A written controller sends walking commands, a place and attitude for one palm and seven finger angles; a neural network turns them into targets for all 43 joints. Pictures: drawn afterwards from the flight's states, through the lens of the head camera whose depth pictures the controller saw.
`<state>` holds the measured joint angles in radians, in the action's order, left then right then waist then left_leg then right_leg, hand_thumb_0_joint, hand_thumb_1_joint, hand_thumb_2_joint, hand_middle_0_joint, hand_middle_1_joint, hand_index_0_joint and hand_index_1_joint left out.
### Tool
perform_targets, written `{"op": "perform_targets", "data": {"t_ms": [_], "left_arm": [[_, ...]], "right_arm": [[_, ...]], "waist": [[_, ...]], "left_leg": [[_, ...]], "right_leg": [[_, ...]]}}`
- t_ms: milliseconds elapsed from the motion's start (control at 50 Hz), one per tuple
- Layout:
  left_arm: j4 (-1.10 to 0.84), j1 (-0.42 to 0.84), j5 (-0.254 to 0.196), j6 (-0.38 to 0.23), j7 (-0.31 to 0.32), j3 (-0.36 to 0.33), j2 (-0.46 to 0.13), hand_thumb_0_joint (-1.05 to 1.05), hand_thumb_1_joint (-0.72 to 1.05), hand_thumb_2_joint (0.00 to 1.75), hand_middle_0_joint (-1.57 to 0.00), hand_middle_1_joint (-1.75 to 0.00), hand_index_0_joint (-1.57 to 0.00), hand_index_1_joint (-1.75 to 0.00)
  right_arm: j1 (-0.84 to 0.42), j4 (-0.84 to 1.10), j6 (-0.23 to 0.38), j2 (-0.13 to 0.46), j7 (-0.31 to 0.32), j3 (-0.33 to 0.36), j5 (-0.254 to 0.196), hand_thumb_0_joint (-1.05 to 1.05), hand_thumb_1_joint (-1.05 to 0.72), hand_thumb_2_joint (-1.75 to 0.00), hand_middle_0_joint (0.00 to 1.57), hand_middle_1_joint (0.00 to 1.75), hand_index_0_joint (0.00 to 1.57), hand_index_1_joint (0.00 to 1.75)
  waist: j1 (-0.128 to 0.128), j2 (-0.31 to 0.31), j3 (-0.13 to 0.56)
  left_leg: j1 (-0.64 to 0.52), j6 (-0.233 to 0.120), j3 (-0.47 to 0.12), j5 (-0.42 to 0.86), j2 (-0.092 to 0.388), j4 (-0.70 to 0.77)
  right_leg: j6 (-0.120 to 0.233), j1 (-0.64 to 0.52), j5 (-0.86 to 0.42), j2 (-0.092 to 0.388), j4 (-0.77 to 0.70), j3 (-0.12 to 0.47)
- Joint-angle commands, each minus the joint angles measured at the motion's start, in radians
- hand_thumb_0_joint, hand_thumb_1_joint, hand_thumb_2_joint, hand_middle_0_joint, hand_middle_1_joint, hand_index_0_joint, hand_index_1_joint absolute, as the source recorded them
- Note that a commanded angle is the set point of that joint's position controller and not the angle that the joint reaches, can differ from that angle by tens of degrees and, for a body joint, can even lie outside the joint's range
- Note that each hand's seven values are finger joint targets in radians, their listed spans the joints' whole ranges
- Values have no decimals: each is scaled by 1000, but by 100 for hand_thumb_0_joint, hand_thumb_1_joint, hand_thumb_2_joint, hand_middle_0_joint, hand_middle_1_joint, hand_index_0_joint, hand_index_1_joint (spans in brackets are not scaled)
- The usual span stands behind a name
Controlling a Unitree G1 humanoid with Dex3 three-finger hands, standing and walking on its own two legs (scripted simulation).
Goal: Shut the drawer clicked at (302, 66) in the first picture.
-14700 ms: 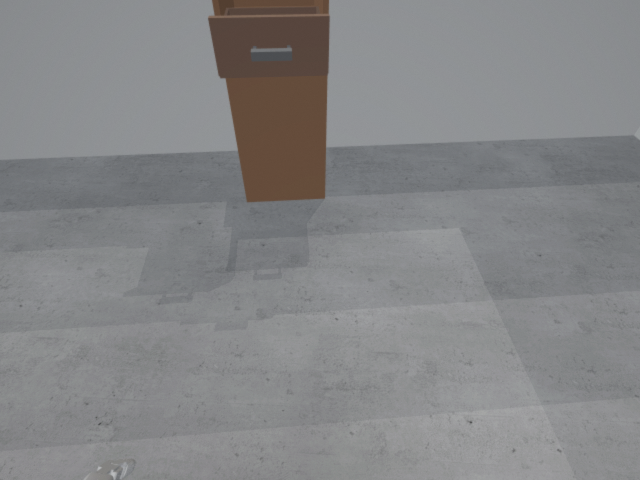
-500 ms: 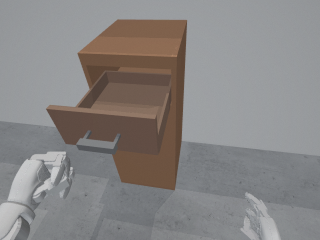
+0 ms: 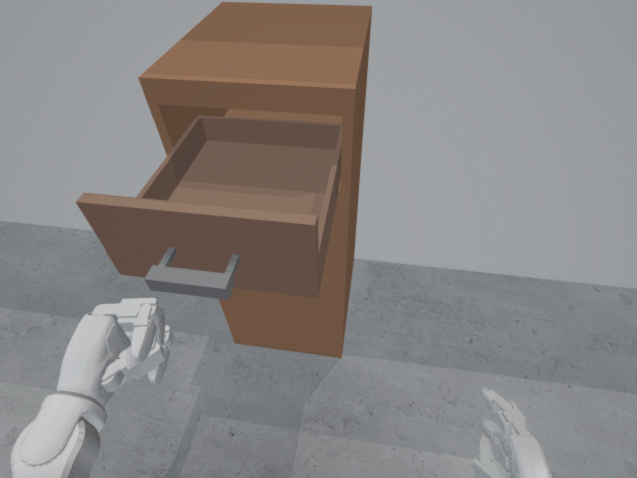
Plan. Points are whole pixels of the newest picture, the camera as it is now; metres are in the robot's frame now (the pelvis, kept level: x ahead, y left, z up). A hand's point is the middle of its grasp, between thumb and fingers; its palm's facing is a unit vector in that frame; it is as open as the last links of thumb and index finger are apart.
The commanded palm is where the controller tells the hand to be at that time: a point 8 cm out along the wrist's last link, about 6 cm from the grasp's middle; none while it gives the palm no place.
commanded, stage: bring the fist close to the handle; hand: left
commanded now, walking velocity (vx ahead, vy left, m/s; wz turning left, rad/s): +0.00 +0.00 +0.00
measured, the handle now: (196, 269) +0.37 +0.21 +0.06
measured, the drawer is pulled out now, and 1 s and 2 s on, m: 0.27 0.27 0.18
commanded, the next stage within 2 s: push the drawer shut in 0.84 s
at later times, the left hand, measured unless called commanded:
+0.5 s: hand (194, 337) +0.27 +0.18 +0.05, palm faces -0.06 -1.00 -0.05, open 3.3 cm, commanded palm +0.24 +0.24 +0.06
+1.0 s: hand (193, 330) +0.27 +0.18 +0.06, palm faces -0.05 -1.00 -0.06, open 3.3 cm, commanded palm +0.26 +0.24 +0.06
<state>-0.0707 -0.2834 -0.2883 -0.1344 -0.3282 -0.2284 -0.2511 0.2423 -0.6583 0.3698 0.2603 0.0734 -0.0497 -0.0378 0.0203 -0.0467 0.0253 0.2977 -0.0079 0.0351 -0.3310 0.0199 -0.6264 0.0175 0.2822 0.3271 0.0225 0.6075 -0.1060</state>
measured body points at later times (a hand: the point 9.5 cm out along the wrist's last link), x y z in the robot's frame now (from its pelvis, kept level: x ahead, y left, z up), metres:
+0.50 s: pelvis -0.01 +0.01 -0.01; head +0.02 +0.00 +0.44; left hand +0.27 +0.23 +0.06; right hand +0.14 -0.23 -0.10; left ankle +0.00 +0.11 -0.73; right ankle +0.00 -0.10 -0.73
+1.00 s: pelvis -0.01 +0.00 -0.02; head +0.02 -0.02 +0.43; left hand +0.27 +0.23 +0.07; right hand +0.15 -0.24 -0.10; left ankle +0.00 +0.11 -0.73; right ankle +0.00 -0.10 -0.73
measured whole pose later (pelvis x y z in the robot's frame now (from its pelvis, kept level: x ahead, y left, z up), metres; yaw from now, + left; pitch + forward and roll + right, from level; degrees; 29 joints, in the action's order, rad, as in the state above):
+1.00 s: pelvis -0.01 +0.00 -0.02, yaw +0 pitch +5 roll +0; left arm 0.22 -0.07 -0.26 -0.29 -0.29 -0.20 -0.25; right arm 0.24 -0.62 0.23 0.26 0.06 -0.03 -0.04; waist -0.01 -0.04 0.05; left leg 0.48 -0.01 0.03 -0.37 0.02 -0.76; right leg 0.02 0.47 0.37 0.03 0.75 -0.10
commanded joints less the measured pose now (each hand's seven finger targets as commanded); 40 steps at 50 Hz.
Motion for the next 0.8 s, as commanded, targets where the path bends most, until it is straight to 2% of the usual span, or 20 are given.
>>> {"op": "perform_targets", "data": {"t_ms": [0, 60, 80, 100, 160, 180, 320, 340, 380, 400, 440, 460, 480, 540, 560, 580, 660, 680, 740, 780], "left_arm": [[-197, 183, 8, -79, 18, -23, -112, 0, 90, 90, -140, -160, -140, -160], [-189, 228, 14, -96, 28, -4, -102, 0, 90, 90, -140, -160, -140, -160], [-167, 215, 20, -102, 39, -29, -126, 0, 90, 90, -140, -160, -140, -160], [-149, 215, 23, -109, 41, -6, -99, 0, 90, 90, -140, -160, -140, -160], [-121, 247, 28, -120, 55, -5, -101, 0, 90, 90, -140, -160, -140, -160], [-101, 232, 37, -122, 67, -32, -126, 0, 90, 90, -140, -160, -140, -160], [-51, 291, 47, -157, 85, 1, -96, 0, 90, 90, -140, -160, -140, -160], [-51, 322, 47, -166, 83, 7, -95, 0, 90, 90, -140, -160, -140, -160], [-6, 316, 51, -182, 85, -11, -115, 0, 90, 90, -140, -160, -140, -160], [11, 342, 52, -188, 82, 17, -87, 0, 90, 90, -140, -160, -140, -160], [24, 376, 48, -200, 77, 16, -95, 0, 90, 90, -140, -160, -140, -160], [7, 388, 45, -207, 74, 5, -108, 0, 90, 90, -140, -160, -140, -160], [17, 363, 48, -209, 79, -30, -147, 0, 90, 90, -140, -160, -140, -160], [-13, 367, 40, -217, 73, -4, -118, 0, 90, 90, -140, -160, -140, -160], [-10, 360, 36, -218, 74, -19, -130, 0, 90, 90, -140, -160, -140, -160], [3, 340, 34, -215, 74, -15, -125, 0, 90, 90, -140, -160, -140, -160], [58, 335, 21, -195, 62, -8, -106, 0, 90, 90, -140, -160, -140, -160], [65, 353, 24, -196, 62, -23, -134, 0, 90, 90, -140, -160, -140, -160], [57, 369, 22, -191, 50, -14, -126, 0, 90, 90, -140, -160, -140, -160], [42, 383, 20, -199, 50, -33, -155, 0, 90, 90, -140, -160, -140, -160]], "right_arm": [[-98, 164, 47, 115, 1, 51, -4, 0, -90, -90, 20, 30, 20, 30], [-89, 167, 43, 114, 0, 54, -2, 0, -90, -90, 20, 30, 20, 30], [-82, 161, 37, 118, 0, 57, 0, 0, -90, -90, 20, 30, 20, 30], [-79, 160, 31, 116, -2, 56, 2, 0, -90, -90, 20, 30, 20, 30], [-79, 164, 17, 116, -6, 59, 2, 0, -90, -90, 20, 30, 20, 30], [-76, 161, 9, 120, -7, 59, 5, 0, -90, -90, 20, 30, 20, 30], [-65, 178, -27, 112, -18, 65, 5, 0, -90, -90, 20, 30, 20, 30], [-64, 176, -30, 112, -18, 64, 6, 0, -90, -90, 20, 30, 20, 30], [-54, 169, -39, 118, -19, 66, 9, 0, -90, -90, 20, 30, 20, 30], [-56, 169, -45, 115, -20, 65, 7, 0, -90, -90, 20, 30, 20, 30], [-58, 171, -50, 115, -21, 67, 4, 0, -90, -90, 20, 30, 20, 30], [-59, 174, -51, 116, -21, 68, 5, 0, -90, -90, 20, 30, 20, 30], [-58, 176, -56, 122, -20, 69, 7, 0, -90, -90, 20, 30, 20, 30], [-64, 189, -60, 110, -23, 67, 3, 0, -90, -90, 20, 30, 20, 30], [-63, 186, -61, 111, -22, 69, 2, 0, -90, -90, 20, 30, 20, 30], [-61, 187, -64, 113, -23, 67, 5, 0, -90, -90, 20, 30, 20, 30], [-66, 189, -79, 116, -23, 65, -3, 0, -90, -90, 20, 30, 20, 30], [-67, 186, -83, 120, -21, 66, -4, 0, -90, -90, 20, 30, 20, 30], [-74, 197, -87, 117, -19, 65, -5, 0, -90, -90, 20, 30, 20, 30], [-71, 195, -88, 119, -16, 63, -2, 0, -90, -90, 20, 30, 20, 30]], "waist": [[-9, -13, 121], [-18, 1, 151], [-19, 37, 143], [-20, 42, 134], [-19, 13, 149], [-11, 30, 146], [-17, 8, 204], [-24, -6, 213], [-28, 39, 205], [-37, 27, 187], [-38, 8, 195], [-33, -5, 229], [-25, 25, 236], [-23, -14, 278], [-22, -17, 275], [-25, 30, 266], [-36, 45, 188], [-42, 74, 173], [-35, 15, 189], [-38, 28, 208]], "left_leg": [[-45, -13, -44, 194, -17, 83], [-49, -10, -53, 201, -14, 71], [-32, -11, -53, 195, -9, 66], [-22, -9, -57, 197, -11, 68], [-13, -3, -57, 191, -11, 58], [6, -2, -58, 193, -9, 58], [21, 5, -52, 207, -8, 26], [20, 7, -53, 214, -9, 19], [51, 4, -54, 211, -6, 7], [61, 5, -52, 193, -9, 2], [66, 6, -54, 163, -10, -5], [58, 5, -55, 172, -11, -6], [71, 0, -53, 178, -9, -9], [49, 1, -48, 204, -10, -12], [46, 3, -50, 221, -8, -14], [62, -2, -50, 224, -7, -16], [107, -2, -41, 146, -13, -10], [124, -6, -41, 130, -13, -13], [111, -7, -36, 109, -20, -12], [110, -11, -37, 120, -18, -19]], "right_leg": [[-9, 24, -192, -19, -70, 37], [-9, 37, -196, -20, -49, 32], [-9, 40, -188, -22, -51, 34], [-8, 51, -189, -24, -41, 29], [-6, 68, -179, -21, -21, 28], [-4, 63, -174, -21, -18, 28], [-1, 94, -182, -21, 21, 31], [-1, 99, -189, -20, 29, 32], [-2, 106, -188, -22, 36, 33], [-3, 129, -176, -23, 41, 33], [-1, 142, -151, -21, 45, 37], [0, 125, -158, -19, 50, 39], [0, 108, -162, -20, 50, 43], [0, 92, -194, -16, 56, 44], [2, 90, -206, -17, 58, 42], [-2, 87, -213, -19, 56, 42], [-7, 118, -164, -18, 37, 45], [-8, 116, -144, -18, 30, 52], [-6, 116, -123, -14, 24, 63], [-6, 101, -132, -14, 23, 68]]}}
